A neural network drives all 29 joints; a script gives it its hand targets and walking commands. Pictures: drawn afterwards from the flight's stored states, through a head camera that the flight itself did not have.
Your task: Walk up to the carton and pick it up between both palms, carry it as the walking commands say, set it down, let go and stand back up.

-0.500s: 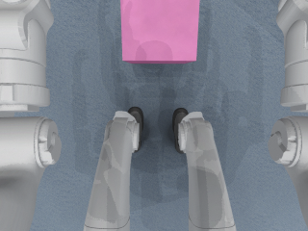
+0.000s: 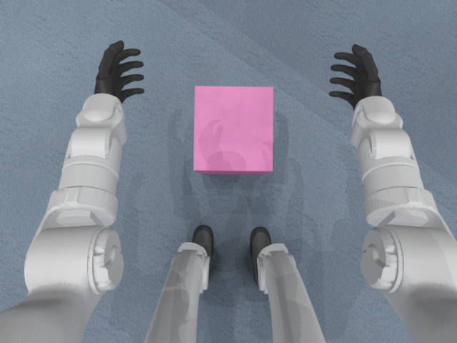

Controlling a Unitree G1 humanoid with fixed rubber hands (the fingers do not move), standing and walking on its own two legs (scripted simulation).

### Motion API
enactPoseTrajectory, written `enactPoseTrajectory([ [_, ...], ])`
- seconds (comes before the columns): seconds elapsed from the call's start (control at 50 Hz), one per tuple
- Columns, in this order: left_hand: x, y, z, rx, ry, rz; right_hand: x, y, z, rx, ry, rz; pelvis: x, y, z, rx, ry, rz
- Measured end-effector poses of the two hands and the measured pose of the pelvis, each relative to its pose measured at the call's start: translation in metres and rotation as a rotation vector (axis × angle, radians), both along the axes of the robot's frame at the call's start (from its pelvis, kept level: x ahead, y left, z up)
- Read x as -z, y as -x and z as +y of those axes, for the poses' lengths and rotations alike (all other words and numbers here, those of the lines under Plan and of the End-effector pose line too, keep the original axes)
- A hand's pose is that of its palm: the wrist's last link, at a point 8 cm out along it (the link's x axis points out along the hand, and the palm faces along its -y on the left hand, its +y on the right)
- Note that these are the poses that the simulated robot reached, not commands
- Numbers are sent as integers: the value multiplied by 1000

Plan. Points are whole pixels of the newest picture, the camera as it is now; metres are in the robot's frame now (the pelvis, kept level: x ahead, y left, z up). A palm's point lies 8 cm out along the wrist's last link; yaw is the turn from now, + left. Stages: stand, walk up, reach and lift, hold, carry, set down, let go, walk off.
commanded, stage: let go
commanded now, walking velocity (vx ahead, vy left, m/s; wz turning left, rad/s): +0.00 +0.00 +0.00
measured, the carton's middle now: (232, 135) +0.51 +0.00 -0.56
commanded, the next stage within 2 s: stand in 1.14 s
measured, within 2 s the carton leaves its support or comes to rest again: neither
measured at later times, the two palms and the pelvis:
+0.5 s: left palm (43, 179) +0.36 +0.23 -0.01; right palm (429, 179) +0.36 -0.22 -0.01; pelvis +0.10 +0.00 +0.08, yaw +0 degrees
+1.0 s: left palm (9, 293) +0.25 +0.23 +0.04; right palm out of the picture +0.25 -0.24 +0.04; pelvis +0.09 +0.00 +0.10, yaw +0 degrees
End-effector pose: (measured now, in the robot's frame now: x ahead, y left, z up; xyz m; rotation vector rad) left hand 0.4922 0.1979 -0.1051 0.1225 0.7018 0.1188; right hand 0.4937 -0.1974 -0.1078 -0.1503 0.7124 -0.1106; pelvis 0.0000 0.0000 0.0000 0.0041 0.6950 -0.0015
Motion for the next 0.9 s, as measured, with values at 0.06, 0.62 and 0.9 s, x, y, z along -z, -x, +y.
enactPoseTrajectory([
  [0.06,-4,19,3,13,-28,35,-8,16,-8,-2,25,12,-13,-12,0,5,-3,-3],
  [0.62,-118,179,39,40,-52,88,-115,180,-30,-44,13,74,-95,-103,2,-7,3,-373],
  [0.9,-143,244,35,53,-35,101,-142,244,-43,-49,11,86,-103,-94,-3,3,2,-711],
])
